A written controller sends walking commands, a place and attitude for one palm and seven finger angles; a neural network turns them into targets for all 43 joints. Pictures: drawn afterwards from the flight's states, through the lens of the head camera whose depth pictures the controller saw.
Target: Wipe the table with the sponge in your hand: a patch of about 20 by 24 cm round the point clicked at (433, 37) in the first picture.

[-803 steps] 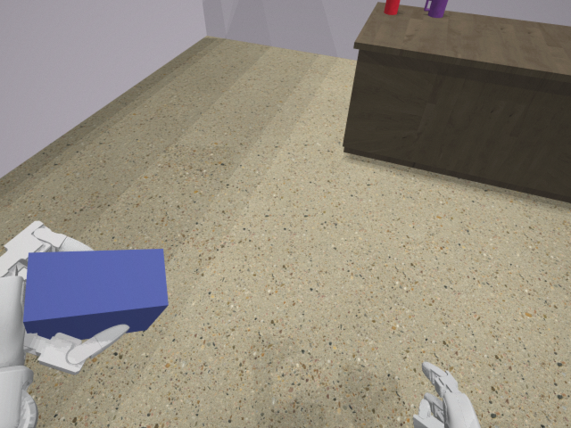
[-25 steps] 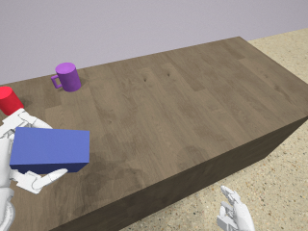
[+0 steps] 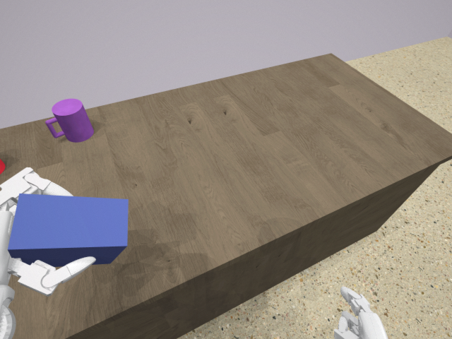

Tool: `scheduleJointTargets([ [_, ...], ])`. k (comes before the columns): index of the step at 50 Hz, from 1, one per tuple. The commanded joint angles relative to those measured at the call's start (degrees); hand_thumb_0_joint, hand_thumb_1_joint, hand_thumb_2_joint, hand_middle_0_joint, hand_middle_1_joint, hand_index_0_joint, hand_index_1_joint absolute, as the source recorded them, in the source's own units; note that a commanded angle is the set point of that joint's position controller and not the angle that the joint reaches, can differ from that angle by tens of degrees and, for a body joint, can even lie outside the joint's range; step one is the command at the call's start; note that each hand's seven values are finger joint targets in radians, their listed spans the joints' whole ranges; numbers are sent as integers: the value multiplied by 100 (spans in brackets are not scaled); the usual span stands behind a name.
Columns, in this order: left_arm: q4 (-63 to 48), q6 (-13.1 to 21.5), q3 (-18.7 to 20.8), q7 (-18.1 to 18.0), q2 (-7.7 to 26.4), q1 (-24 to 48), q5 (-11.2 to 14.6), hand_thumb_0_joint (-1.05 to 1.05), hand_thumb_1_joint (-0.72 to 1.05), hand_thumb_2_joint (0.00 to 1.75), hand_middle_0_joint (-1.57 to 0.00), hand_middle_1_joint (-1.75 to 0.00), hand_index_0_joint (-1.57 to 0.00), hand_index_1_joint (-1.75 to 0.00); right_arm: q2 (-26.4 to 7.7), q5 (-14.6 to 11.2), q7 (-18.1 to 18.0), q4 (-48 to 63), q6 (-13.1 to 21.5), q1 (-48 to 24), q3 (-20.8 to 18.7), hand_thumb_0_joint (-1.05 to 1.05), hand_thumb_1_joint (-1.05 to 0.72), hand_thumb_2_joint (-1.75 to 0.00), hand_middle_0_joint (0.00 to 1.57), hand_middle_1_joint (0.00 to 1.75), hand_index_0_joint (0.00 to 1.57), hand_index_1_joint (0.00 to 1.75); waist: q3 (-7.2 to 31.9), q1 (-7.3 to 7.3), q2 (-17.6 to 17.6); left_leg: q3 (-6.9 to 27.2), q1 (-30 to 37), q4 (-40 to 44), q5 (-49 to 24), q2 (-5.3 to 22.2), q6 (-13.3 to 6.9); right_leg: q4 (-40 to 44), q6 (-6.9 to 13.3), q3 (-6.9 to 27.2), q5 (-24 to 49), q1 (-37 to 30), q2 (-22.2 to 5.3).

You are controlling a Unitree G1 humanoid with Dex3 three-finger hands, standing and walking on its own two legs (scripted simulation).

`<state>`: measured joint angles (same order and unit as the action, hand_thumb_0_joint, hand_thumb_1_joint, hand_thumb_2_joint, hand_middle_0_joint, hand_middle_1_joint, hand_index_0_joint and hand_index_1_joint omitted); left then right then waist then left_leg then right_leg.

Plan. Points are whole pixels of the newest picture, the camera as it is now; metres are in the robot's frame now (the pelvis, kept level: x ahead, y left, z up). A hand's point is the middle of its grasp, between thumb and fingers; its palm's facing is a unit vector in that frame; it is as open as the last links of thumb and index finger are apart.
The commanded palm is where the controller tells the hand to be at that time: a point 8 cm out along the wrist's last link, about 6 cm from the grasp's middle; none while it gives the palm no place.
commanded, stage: shuffle to correct the standing spot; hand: left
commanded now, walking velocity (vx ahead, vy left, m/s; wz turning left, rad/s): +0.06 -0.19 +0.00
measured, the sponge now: (88, 234) +0.23 +0.21 +0.13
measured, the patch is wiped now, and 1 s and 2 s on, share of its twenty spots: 0.00 0.00 0.00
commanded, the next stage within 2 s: come to a stop and stand still in 0.02 s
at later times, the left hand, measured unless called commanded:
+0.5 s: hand (50, 255) +0.19 +0.23 +0.16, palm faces +0.30 -0.83 -0.47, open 10.4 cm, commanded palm +0.13 +0.28 +0.18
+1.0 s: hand out of the picture +0.15 +0.29 +0.16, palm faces +0.38 -0.84 -0.38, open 10.4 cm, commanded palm +0.09 +0.33 +0.18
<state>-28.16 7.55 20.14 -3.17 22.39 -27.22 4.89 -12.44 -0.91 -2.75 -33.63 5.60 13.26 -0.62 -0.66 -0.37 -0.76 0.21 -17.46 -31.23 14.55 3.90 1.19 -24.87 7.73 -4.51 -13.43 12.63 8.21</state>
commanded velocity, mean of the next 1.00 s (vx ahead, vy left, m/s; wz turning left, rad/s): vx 0.00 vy -0.02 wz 0.00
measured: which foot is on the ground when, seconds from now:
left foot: down 0.00-0.44, up 0.46-0.68, down 0.70-1.00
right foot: down 0.00-1.00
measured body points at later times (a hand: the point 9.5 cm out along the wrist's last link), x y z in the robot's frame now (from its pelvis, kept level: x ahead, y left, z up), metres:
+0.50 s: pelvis -0.04 +0.00 -0.01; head -0.02 -0.03 +0.44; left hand +0.16 +0.27 +0.18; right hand +0.14 -0.24 -0.10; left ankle +0.01 +0.14 -0.72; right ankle +0.02 -0.05 -0.73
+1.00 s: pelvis -0.06 +0.04 +0.00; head -0.07 +0.06 +0.45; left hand +0.12 +0.34 +0.18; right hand +0.12 -0.17 -0.06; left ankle -0.04 +0.11 -0.73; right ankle +0.02 -0.05 -0.73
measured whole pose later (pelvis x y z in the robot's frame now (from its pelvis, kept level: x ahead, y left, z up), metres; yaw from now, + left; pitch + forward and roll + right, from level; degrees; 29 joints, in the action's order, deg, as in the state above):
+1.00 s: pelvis -0.06 +0.04 +0.00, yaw +1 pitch -3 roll -1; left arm -22.2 15.0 18.8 -4.3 21.6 -22.3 -0.1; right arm -10.0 0.0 -0.9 -33.4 9.5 13.1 1.7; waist -2.0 2.1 -2.4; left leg -0.7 -10.5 -26.3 12.9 -4.6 -4.6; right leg -24.2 1.4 -2.4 -8.3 15.1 1.9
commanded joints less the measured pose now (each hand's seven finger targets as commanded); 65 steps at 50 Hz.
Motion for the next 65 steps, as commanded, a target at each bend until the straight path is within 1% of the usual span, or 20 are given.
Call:
scheduleJointTargets([
  [1, -1547, 494, 871, -182, 1190, 632, 59, 0, 10, 130, -120, -160, -120, -160, -671, 19, -60, 949, 351, -590, -195, 0, -90, -90, 20, 30, 20, 30, 849, 75, 571, 248, 682, 307, -1396, 352, -441, 398, -1056, 925, 1937, -248, -1141],
  [12, -1076, 400, 818, -178, 997, 78, 89, 0, 10, 130, -120, -160, -120, -160, -638, -91, 52, 974, 221, -633, -163, 0, -90, -90, 20, 30, 20, 30, 793, 55, 108, 151, 535, -65, -388, -64, -356, 970, -1139, 1308, 1719, -262, -1469],
  [13, -2259, 958, 3885, -134, 5154, 5600, -589, 0, 10, 130, -120, -160, -120, -160, -698, 26, -33, 503, 668, 606, -440, 0, -90, -90, 20, 30, 20, 30, -192, -45, -1016, -1413, 718, 362, -96, -566, -100, 1467, -2659, 467, 4046, 428, -686],
  [14, 678, 790, 1671, 142, 1980, 2841, -142, 0, 10, 130, -120, -160, -120, -160, -374, 42, -12, 624, 704, -98, -308, 0, -90, -90, 20, 30, 20, 30, 756, -11, -534, -900, 1068, 978, -817, -450, -349, 87, -2434, 249, 4467, -129, -788],
  [15, 412, 836, 1697, 11, 1807, 1269, -3, 0, 10, 130, -120, -160, -120, -160, -729, -53, 13, 887, 674, -65, -483, 0, -90, -90, 20, 30, 20, 30, 805, 205, 251, -605, 1212, 701, -1393, -34, -463, -693, -2464, 653, 4857, -185, -861],
  [16, 531, 709, 1079, 14, 1114, 742, 26, 0, 10, 130, -120, -160, -120, -160, -800, -45, 50, 890, 637, -205, -463, 0, -90, -90, 20, 30, 20, 30, 1239, 165, 1258, -57, 1214, 546, -1911, 418, -769, -1912, -1993, 706, 3953, -306, -969],
  [17, 153, 675, 622, 45, 651, 593, 31, 0, 10, 130, -120, -160, -120, -160, -723, 5, 149, 982, 594, -505, -420, 0, -90, -90, 20, 30, 20, 30, 1433, 255, 2209, 452, 1102, 520, -2505, 881, -988, -2597, -1369, 767, 1334, -46, -1084],
  [18, -500, 732, 525, 65, 779, 868, -71, 0, 10, 130, -120, -160, -120, -160, -636, 41, 220, 1051, 542, -537, -384, 0, -90, -90, 20, 30, 20, 30, 1055, 328, 2076, 482, 790, 645, -2439, 956, -963, -2054, -1153, 788, -595, 92, -1018],
  [20, -713, 764, 431, 37, 749, 711, -147, 0, 10, 130, -120, -160, -120, -160, -562, -60, 318, 1183, 601, -519, -262, 0, -90, -90, 20, 30, 20, 30, 712, 364, 890, 24, -470, 232, -668, 547, -606, -458, -1137, 853, -209, -915, -1162],
  [22, -869, 728, 701, -132, 1187, 49, -147, 0, 10, 130, -120, -160, -120, -160, -455, -117, 315, 1106, 633, -436, -183, 0, -90, -90, 20, 30, 20, 30, 630, 333, -1113, -259, -582, -1198, 579, -462, -306, 747, -838, 1635, 848, -554, -1671],
  [23, -971, 722, 737, -164, 1275, 402, -87, 0, 10, 130, -120, -160, -120, -160, -451, -67, 221, 1146, 668, -494, -153, 0, -90, -90, 20, 30, 20, 30, 509, 287, -1761, -148, -573, -1598, 943, -514, -238, 1009, -491, 1774, 429, -205, -2030],
  [24, -926, 780, 860, -161, 1197, 537, -8, 0, 10, 130, -120, -160, -120, -160, -559, -68, 162, 1132, 718, -374, -220, 0, -90, -90, 20, 30, 20, 30, 436, 269, -2096, 48, -573, -2219, 829, -589, -199, 1355, -680, 2353, -48, 167, -2168],
  [27, -954, 934, 1413, -338, 1696, 810, -25, 0, 10, 130, -120, -160, -120, -160, -570, -74, 24, 872, 719, -596, -108, 0, -90, -90, 20, 30, 20, 30, 134, 260, -649, 266, -468, -2395, 518, -370, -168, 1725, -487, 2641, -1185, 908, -2333],
  [28, -853, 966, 1149, -349, 1356, 923, -14, 0, 10, 130, -120, -160, -120, -160, -431, -36, -37, 828, 683, -473, -47, 0, -90, -90, 20, 30, 20, 30, 205, 187, -293, 201, -332, -2091, 557, -414, -178, 1703, -444, 2287, -1512, 849, -2271],
  [33, -731, 1069, 641, -451, 935, 1503, -160, 0, 10, 130, -120, -160, -120, -160, -417, 145, -135, 582, 868, -392, 7, 0, -90, -90, 20, 30, 20, 30, 480, 244, 245, -105, 988, 854, 526, -640, -437, 1565, -617, 1521, -1857, 445, -1676],
  [37, -881, 1161, 279, -416, 706, 1614, -267, 0, 10, 130, -120, -160, -120, -160, -654, 11, 19, 693, 960, -534, -114, 0, -90, -90, 20, 30, 20, 30, 729, 320, 900, 967, 428, 1716, 57, 441, -733, -4, -964, 997, -367, -599, -1127],
  [38, -750, 1154, 232, -391, 666, 1424, -287, 0, 10, 130, -120, -160, -120, -160, -589, 6, 30, 718, 882, -523, -47, 0, -90, -90, 20, 30, 20, 30, 695, 295, 1201, 1128, -289, 2047, 1029, 525, -702, -247, -912, 825, -611, -942, -1110],
  [45, -560, 1041, 594, -302, 852, 1112, -366, 0, 10, 130, -120, -160, -120, -160, -628, 44, 136, 873, 696, -518, -102, 0, -90, -90, 20, 30, 20, 30, 127, 222, 169, 968, -1057, 1806, 1286, 214, -503, 173, -748, 802, -217, -1268, -1046],
  [50, -634, 1114, 527, -264, 747, 1370, -383, 0, 10, 130, -120, -160, -120, -160, -630, 45, 104, 888, 709, -433, -76, 0, -90, -90, 20, 30, 20, 30, -51, 207, 511, 1097, -1073, 2050, 1746, 246, -481, 160, -722, 849, -332, -1108, -958],
  [65, -920, 1066, 480, -298, 734, 1118, -290, 0, 10, 130, -120, -160, -120, -160, -666, 69, 138, 810, 722, -480, -124, 0, -90, -90, 20, 30, 20, 30, 676, 225, 495, 846, 297, 1378, -1775, 100, 205, 99, -598, 703, 1551, -1197, -1030],
])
